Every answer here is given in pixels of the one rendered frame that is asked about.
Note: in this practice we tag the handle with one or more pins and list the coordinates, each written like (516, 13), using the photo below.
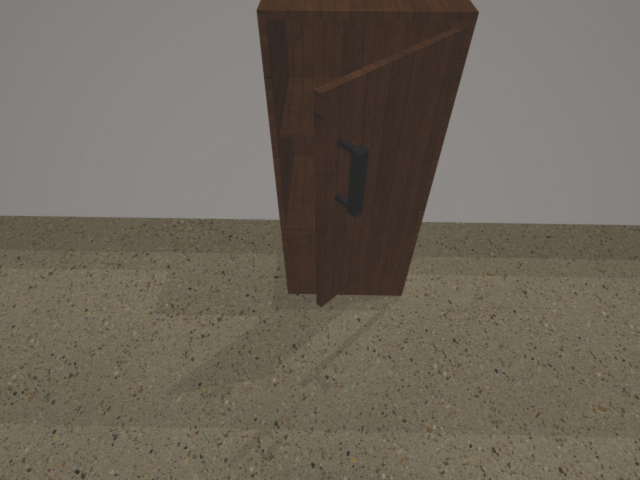
(357, 179)

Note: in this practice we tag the cupboard door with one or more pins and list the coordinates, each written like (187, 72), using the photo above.
(395, 108)

